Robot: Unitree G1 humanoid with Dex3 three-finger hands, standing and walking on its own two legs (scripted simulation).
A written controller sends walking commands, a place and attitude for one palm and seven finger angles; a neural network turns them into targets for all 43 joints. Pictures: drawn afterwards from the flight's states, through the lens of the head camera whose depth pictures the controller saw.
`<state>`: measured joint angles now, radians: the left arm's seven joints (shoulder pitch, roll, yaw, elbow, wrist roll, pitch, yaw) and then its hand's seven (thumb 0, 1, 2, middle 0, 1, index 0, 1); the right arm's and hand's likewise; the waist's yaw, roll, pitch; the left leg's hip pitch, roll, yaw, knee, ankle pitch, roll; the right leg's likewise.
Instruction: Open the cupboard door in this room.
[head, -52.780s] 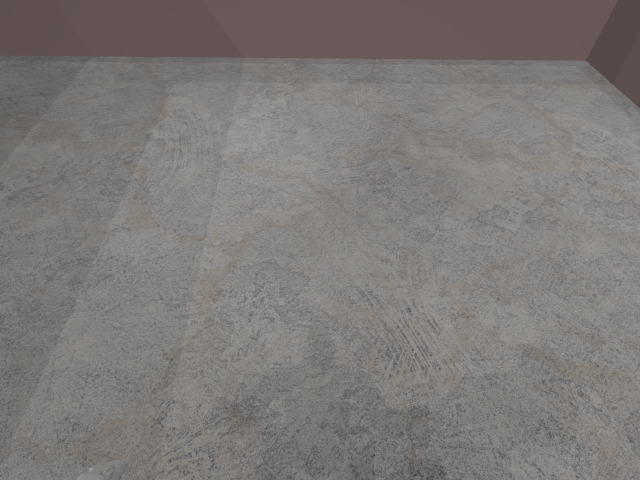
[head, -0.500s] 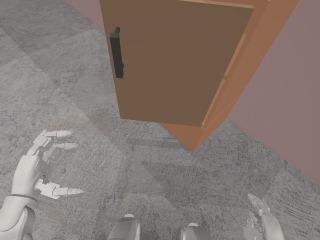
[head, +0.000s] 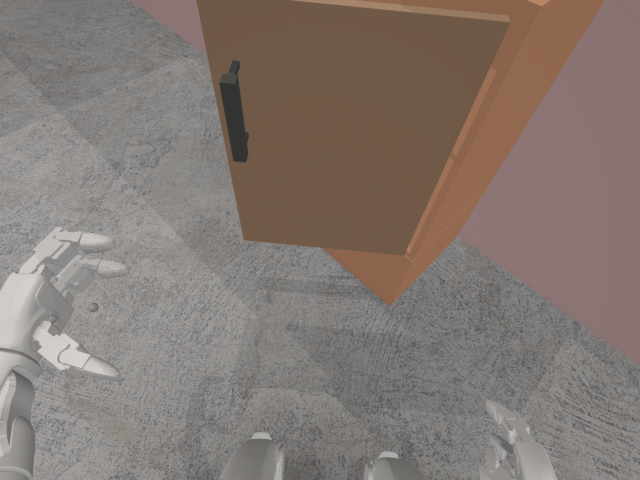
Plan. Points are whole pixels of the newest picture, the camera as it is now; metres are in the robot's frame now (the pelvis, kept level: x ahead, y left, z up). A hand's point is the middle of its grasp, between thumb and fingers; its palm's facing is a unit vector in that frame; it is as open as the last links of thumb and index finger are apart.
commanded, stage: raise the hand with hooked fingers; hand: left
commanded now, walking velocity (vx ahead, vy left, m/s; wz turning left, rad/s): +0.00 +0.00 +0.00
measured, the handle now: (237, 113) +0.64 +0.18 +0.04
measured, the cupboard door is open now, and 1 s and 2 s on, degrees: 40 40 40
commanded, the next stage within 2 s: move the hooked fingers beside the handle in 0.46 s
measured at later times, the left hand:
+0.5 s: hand (115, 308) +0.29 +0.25 +0.05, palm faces -0.01 -1.00 -0.05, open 14.0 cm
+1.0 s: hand (146, 246) +0.37 +0.24 +0.05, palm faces -0.02 -1.00 -0.03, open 14.0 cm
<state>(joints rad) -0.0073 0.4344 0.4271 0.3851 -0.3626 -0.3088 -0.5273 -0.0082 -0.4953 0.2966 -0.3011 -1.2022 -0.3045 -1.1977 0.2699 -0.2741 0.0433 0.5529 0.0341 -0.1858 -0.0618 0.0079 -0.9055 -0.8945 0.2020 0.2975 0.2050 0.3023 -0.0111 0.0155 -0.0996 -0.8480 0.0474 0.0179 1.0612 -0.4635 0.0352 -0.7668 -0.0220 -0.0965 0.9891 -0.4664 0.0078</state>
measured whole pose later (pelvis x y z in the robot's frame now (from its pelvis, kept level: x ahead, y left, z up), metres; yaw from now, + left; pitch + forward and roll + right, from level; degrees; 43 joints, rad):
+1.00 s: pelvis +0.00 -0.02 -0.01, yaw -1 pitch +17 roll -2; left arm -0.35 0.48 0.44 0.72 -0.29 -0.33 -0.51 -0.01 -0.50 0.30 -0.30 -1.20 -0.31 -1.20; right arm 0.29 -0.29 0.03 0.59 0.04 -0.14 -0.07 0.01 -0.91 -0.89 0.20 0.30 0.20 0.30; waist -0.05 0.01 -0.11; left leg -0.91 0.07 0.02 1.08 -0.46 0.01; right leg -0.85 0.00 -0.09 1.03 -0.48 -0.02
